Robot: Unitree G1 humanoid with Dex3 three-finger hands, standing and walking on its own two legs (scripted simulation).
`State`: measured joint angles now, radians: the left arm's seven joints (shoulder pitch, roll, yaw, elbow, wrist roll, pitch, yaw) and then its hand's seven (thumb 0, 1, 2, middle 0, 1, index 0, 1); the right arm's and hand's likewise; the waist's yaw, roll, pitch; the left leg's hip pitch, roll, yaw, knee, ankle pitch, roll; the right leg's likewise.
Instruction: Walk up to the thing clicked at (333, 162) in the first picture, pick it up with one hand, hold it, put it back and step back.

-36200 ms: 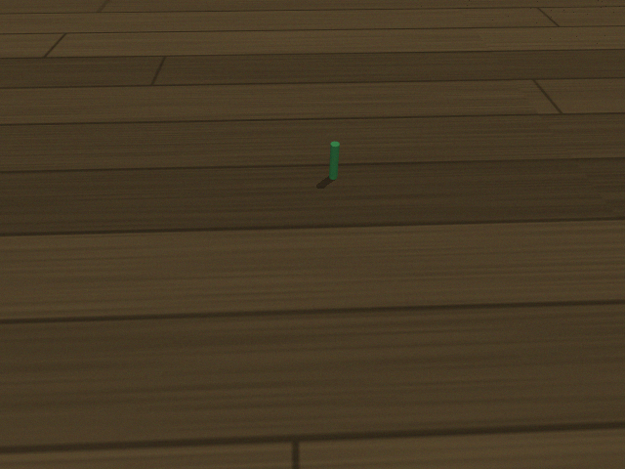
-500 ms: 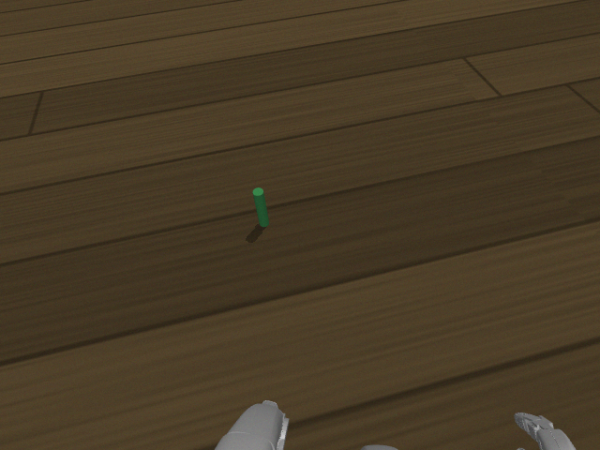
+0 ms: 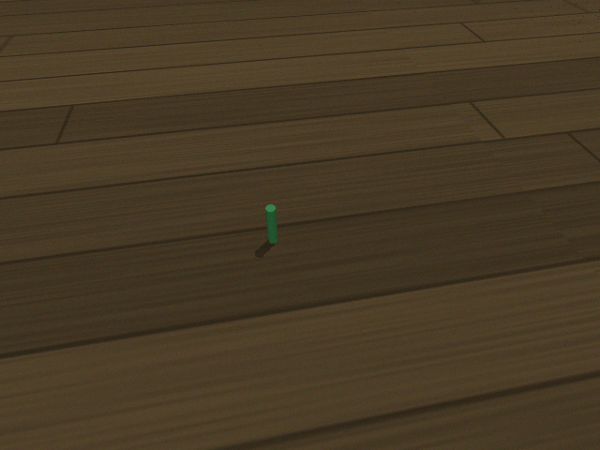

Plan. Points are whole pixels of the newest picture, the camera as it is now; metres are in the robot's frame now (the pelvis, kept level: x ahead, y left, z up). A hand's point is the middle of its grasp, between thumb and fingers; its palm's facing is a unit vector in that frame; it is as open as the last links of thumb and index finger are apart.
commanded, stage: step back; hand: left
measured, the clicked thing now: (272, 224) +1.06 +0.14 -0.66
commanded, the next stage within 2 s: stand in 0.56 s
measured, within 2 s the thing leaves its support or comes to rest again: neither
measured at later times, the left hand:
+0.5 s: hand out of the picture +0.14 +0.29 -0.14, palm faces -0.02 -0.93 -0.37, open 7.4 cm
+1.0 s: hand out of the picture +0.12 +0.27 -0.13, palm faces -0.05 -0.94 -0.33, open 7.4 cm
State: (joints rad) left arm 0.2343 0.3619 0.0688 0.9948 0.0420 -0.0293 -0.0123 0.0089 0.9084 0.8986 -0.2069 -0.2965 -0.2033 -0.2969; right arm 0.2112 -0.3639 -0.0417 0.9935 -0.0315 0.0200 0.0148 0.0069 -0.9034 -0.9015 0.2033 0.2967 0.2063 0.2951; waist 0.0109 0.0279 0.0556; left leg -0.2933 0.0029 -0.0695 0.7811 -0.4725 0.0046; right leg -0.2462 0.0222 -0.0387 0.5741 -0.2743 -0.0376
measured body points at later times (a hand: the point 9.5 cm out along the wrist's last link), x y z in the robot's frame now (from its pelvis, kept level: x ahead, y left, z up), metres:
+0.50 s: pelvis +0.05 +0.03 +0.01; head +0.06 +0.03 +0.46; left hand +0.14 +0.34 -0.12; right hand +0.15 -0.26 -0.12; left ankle +0.05 +0.14 -0.73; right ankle +0.03 -0.10 -0.73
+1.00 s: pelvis +0.03 +0.02 +0.02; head +0.03 +0.02 +0.47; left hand +0.13 +0.32 -0.11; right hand +0.10 -0.28 -0.11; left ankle +0.05 +0.14 -0.73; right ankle +0.03 -0.10 -0.73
